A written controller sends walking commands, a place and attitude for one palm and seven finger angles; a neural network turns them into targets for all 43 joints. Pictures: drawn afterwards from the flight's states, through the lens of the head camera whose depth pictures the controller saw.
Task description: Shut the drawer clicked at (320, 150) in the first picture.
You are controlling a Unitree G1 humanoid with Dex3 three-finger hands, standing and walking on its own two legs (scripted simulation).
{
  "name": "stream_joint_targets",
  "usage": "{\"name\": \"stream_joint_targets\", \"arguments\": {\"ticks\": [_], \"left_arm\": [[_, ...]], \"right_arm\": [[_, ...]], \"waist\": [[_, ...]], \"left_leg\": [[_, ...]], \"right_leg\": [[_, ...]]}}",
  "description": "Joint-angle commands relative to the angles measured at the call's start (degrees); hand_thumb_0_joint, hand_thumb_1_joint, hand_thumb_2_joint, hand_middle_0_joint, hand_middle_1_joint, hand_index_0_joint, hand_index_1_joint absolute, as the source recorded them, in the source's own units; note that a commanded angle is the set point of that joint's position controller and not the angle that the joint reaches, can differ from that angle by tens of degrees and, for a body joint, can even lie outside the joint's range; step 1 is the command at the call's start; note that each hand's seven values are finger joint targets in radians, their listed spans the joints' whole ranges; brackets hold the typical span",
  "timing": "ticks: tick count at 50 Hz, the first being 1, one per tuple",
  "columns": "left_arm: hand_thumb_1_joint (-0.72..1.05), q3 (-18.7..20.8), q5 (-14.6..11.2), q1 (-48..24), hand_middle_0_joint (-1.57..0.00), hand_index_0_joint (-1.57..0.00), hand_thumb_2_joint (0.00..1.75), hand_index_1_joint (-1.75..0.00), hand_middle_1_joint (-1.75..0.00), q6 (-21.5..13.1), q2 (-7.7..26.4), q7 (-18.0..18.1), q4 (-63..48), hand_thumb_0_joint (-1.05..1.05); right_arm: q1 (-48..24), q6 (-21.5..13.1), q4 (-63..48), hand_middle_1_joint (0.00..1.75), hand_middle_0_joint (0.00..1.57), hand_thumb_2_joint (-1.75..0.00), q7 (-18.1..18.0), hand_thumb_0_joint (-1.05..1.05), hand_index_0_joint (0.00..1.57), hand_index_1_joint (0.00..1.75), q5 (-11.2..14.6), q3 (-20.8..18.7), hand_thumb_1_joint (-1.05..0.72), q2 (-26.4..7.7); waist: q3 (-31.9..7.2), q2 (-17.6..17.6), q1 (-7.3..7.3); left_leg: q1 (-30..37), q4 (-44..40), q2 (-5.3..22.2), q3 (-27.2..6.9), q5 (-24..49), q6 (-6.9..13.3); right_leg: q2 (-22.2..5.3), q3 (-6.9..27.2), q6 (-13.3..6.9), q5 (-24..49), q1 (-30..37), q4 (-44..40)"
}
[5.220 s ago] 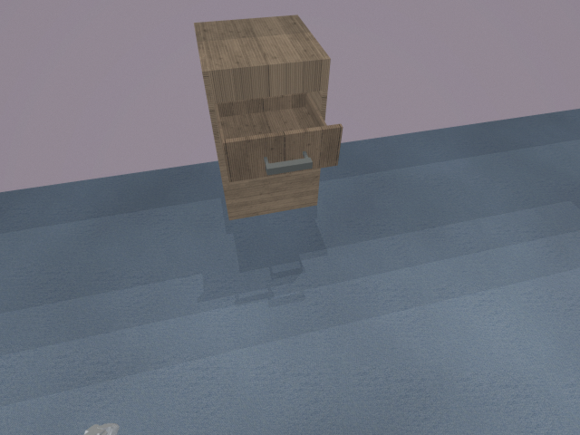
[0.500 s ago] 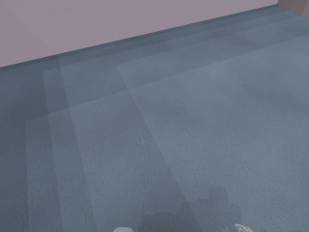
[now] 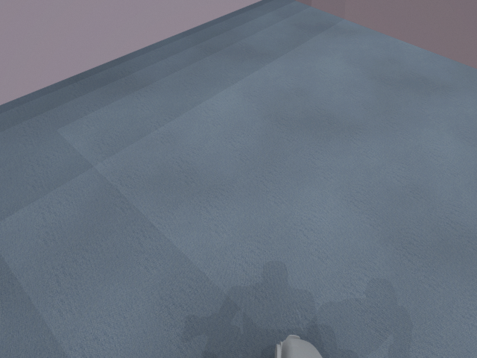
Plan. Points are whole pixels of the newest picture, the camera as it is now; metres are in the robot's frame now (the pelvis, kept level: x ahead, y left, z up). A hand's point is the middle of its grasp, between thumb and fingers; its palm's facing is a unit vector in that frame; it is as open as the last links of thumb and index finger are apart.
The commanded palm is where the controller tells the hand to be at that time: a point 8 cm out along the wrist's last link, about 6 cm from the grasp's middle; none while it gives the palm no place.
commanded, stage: walk to a spot facing it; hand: left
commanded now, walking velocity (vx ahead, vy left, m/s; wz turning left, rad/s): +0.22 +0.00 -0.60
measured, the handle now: out of the picture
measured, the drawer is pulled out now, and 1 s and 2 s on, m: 0.24 0.24 0.24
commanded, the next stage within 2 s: turn to face it in 0.02 s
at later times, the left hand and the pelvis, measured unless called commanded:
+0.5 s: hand (180, 313) +0.23 +0.12 -0.17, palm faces +0.08 -0.99 -0.15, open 7.2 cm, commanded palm none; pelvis +0.12 -0.05 -0.01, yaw +4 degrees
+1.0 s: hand out of the picture +0.14 +0.18 -0.16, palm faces +0.36 -0.89 -0.28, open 7.4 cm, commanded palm none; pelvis +0.13 -0.06 +0.00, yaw +19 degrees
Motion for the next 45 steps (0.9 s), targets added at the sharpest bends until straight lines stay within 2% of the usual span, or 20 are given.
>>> {"name": "stream_joint_targets", "arguments": {"ticks": [1,3,4,5,6,7,8,10,12,14,16,23,26,27,28,29,30,33,35,45], "left_arm": [[0.90,-0.8,-0.2,-10.1,-0.20,-0.20,0.90,-0.30,-0.30,-3.6,-0.1,-0.3,-7.9,0.00],[0.90,-0.4,-0.1,-5.5,-0.20,-0.20,0.90,-0.30,-0.30,-4.4,1.2,0.0,-6.6,0.00],[0.90,0.1,0.0,2.4,-0.20,-0.20,0.90,-0.30,-0.30,-5.1,3.4,0.4,-4.2,0.00],[0.90,1.5,0.2,10.8,-0.20,-0.20,0.90,-0.30,-0.30,-6.1,9.1,1.0,-1.7,0.00],[0.90,3.1,-0.7,16.8,-0.20,-0.20,0.90,-0.30,-0.30,-6.4,15.7,2.2,-0.2,0.00],[0.90,3.1,-1.9,16.6,-0.20,-0.20,0.90,-0.30,-0.30,-5.9,15.8,3.1,0.1,0.00],[0.90,2.4,-1.5,12.5,-0.20,-0.20,0.90,-0.30,-0.30,-6.2,13.2,3.5,-0.4,0.00],[0.90,0.1,-1.3,4.1,-0.20,-0.20,0.90,-0.30,-0.30,-6.8,7.7,4.1,-1.3,0.00],[0.90,-1.5,-0.9,-0.9,-0.20,-0.20,0.90,-0.30,-0.30,-7.4,4.2,4.4,-1.5,0.00],[0.90,-2.1,-0.6,-3.2,-0.20,-0.20,0.90,-0.30,-0.30,-7.5,3.3,4.5,-1.3,0.00],[0.90,-2.3,-0.8,-3.6,-0.20,-0.20,0.90,-0.30,-0.30,-7.1,2.8,4.5,-1.3,0.00],[0.90,0.0,-0.2,-0.1,-0.20,-0.20,0.90,-0.30,-0.30,-5.2,4.4,5.2,-1.2,0.00],[0.90,0.6,-0.5,-0.2,-0.20,-0.20,0.90,-0.30,-0.30,-4.5,5.0,5.3,-1.8,0.00],[0.90,0.5,-0.9,0.4,-0.20,-0.20,0.90,-0.30,-0.30,-4.2,4.3,5.0,-2.2,0.00],[0.90,0.2,-1.6,1.7,-0.20,-0.20,0.90,-0.30,-0.30,-4.0,1.1,4.7,-3.9,0.00],[0.90,-0.7,-1.1,-1.9,-0.20,-0.20,0.90,-0.30,-0.30,-3.6,1.4,4.8,-6.3,0.00],[0.90,-0.2,-0.7,-2.7,-0.20,-0.20,0.90,-0.30,-0.30,-3.3,1.7,4.8,-6.2,0.00],[0.90,0.5,-0.3,-2.6,-0.20,-0.20,0.90,-0.30,-0.30,-3.0,2.6,4.3,-4.3,0.00],[0.90,0.5,-0.5,-0.2,-0.20,-0.20,0.90,-0.30,-0.30,-2.9,2.7,4.0,-3.2,0.00],[0.90,0.5,-0.8,-1.9,-0.20,-0.20,0.90,-0.30,-0.30,-2.2,3.8,4.4,-5.2,0.00]], "right_arm": [[3.0,-1.0,-1.6,0.30,0.20,-0.90,-0.3,0.00,0.20,0.30,-0.1,-2.5,-0.90,-10.5],[2.1,-1.0,-1.8,0.30,0.20,-0.90,-0.1,0.00,0.20,0.30,0.2,-2.7,-0.90,-11.3],[1.3,-1.0,-2.2,0.30,0.20,-0.90,0.2,0.00,0.20,0.30,0.6,-2.7,-0.90,-11.4],[1.6,-1.0,-3.2,0.30,0.20,-0.90,1.0,0.00,0.20,0.30,1.5,-2.1,-0.90,-9.4],[0.5,-0.9,-5.5,0.30,0.20,-0.90,0.9,0.00,0.20,0.30,1.9,-0.9,-0.90,-5.1],[-3.3,-0.4,-6.2,0.30,0.20,-0.90,0.1,0.00,0.20,0.30,2.0,-1.1,-0.90,-6.7],[-3.4,-0.3,-5.1,0.30,0.20,-0.90,0.0,0.00,0.20,0.30,2.1,-1.0,-0.90,-5.8],[-2.6,0.6,-1.9,0.30,0.20,-0.90,-0.1,0.00,0.20,0.30,1.3,-0.6,-0.90,-4.7],[2.7,2.3,1.3,0.30,0.20,-0.90,-0.3,0.00,0.20,0.30,0.9,-0.1,-0.90,-2.5],[5.4,3.1,3.1,0.30,0.20,-0.90,-0.1,0.00,0.20,0.30,1.1,0.2,-0.90,-1.0],[4.0,3.4,3.1,0.30,0.20,-0.90,0.1,0.00,0.20,0.30,1.2,0.2,-0.90,-0.8],[-7.7,3.4,-1.8,0.30,0.20,-0.90,1.2,0.00,0.20,0.30,1.0,-0.9,-0.90,-1.8],[-4.5,3.1,-2.2,0.30,0.20,-0.90,1.5,0.00,0.20,0.30,0.7,-1.6,-0.90,-3.3],[-1.1,2.8,-1.8,0.30,0.20,-0.90,1.4,0.00,0.20,0.30,0.5,-2.2,-0.90,-5.7],[1.5,2.1,-2.5,0.30,0.20,-0.90,1.1,0.00,0.20,0.30,0.1,-3.4,-0.90,-11.5],[3.1,2.3,-2.1,0.30,0.20,-0.90,0.6,0.00,0.20,0.30,0.6,-3.6,-0.90,-13.9],[1.4,2.3,-2.5,0.30,0.20,-0.90,0.1,0.00,0.20,0.30,0.5,-3.6,-0.90,-13.1],[-6.6,1.8,-5.0,0.30,0.20,-0.90,-0.4,0.00,0.20,0.30,0.8,-2.7,-0.90,-10.6],[-8.3,1.4,-5.8,0.30,0.20,-0.90,-0.4,0.00,0.20,0.30,1.0,-2.7,-0.90,-10.7],[-8.7,3.0,-6.2,0.30,0.20,-0.90,0.5,0.00,0.20,0.30,0.8,-4.2,-0.90,-13.3]], "waist": [[2.1,11.7,-2.08],[-1.4,10.4,0.71],[-6.4,7.0,4.69],[-13.5,-3.3,8.41],[-19.7,-16.7,9.88],[-20.1,-10.6,9.68],[-16.7,-6.1,7.49],[-8.3,-4.3,3.16],[-4.5,-4.6,-1.11],[-4.2,-5.6,-2.97],[-2.6,-6.4,-2.71],[0.6,-7.5,1.69],[-2.5,-3.1,-0.11],[-5.4,4.7,-1.64],[-7.5,20.7,-2.22],[-7.9,19.8,-3.31],[-8.4,12.9,-2.23],[-6.9,8.9,0.21],[-8.8,6.7,0.97],[-6.2,9.7,-0.75]], "left_leg": [[1.0,-3.1,14.6,-5.6,24.3,6.6],[0.2,6.1,13.8,-2.5,35.1,5.2],[-3.4,17.7,11.9,-0.1,37.8,3.1],[-19.0,31.7,10.0,0.6,24.1,0.5],[-36.7,49.6,0.3,-2.6,-15.5,-3.3],[-37.6,55.2,0.7,-12.8,-15.8,-1.8],[-36.4,56.4,2.2,-15.0,-10.5,-1.4],[-31.7,52.8,3.8,-15.8,-4.5,-1.8],[-25.5,46.1,3.1,-16.0,-1.2,-2.4],[-21.6,39.1,2.0,-15.3,0.6,-2.5],[-21.1,35.8,1.0,-13.6,3.2,-2.8],[-24.6,25.4,0.1,-11.0,-1.3,-2.1],[-16.5,13.6,-1.6,-10.0,6.8,-1.1],[-10.7,7.5,0.0,-14.4,18.7,0.8],[-4.4,1.7,13.3,-34.2,39.9,8.3],[-3.5,-0.5,19.6,-40.5,48.6,14.5],[-4.3,-1.5,18.7,-38.7,39.0,15.3],[-7.5,-2.4,10.6,-31.1,29.0,10.0],[-7.3,-2.9,8.0,-27.7,28.2,9.0],[-8.2,-5.2,6.1,-34.5,12.2,10.8]], "right_leg": [[2.1,-3.7,-2.1,-2.5,-0.8,-9.0],[5.0,-5.6,-4.0,-3.0,9.0,-15.2],[6.7,-6.6,-5.0,1.6,21.5,-21.1],[-1.8,3.7,-8.1,4.2,41.5,-22.9],[-19.1,29.8,-14.3,19.2,52.4,-25.7],[-20.5,28.1,-16.4,28.9,48.6,-27.5],[-19.2,22.3,-16.1,31.2,42.2,-27.7],[-15.1,13.5,-13.1,35.5,27.9,-29.2],[-11.9,4.1,-11.0,37.7,18.0,-31.3],[-10.2,-1.1,-10.1,34.9,14.9,-32.3],[-9.7,-3.0,-10.3,28.2,13.6,-34.0],[-14.9,-2.4,-11.5,20.6,19.7,-30.4],[-13.4,-5.9,-8.1,18.8,20.1,-19.6],[-10.1,-7.6,-5.2,14.1,17.1,-10.4],[-2.0,-9.3,-0.3,-9.3,5.5,2.4],[0.6,-2.8,0.6,-25.4,1.0,13.9],[-0.6,1.7,0.1,-21.5,-1.1,19.0],[-1.0,4.3,0.9,-8.7,-2.7,21.6],[-0.6,4.1,1.5,-5.3,-0.8,19.4],[1.6,3.8,2.5,-8.6,2.1,2.9]]}}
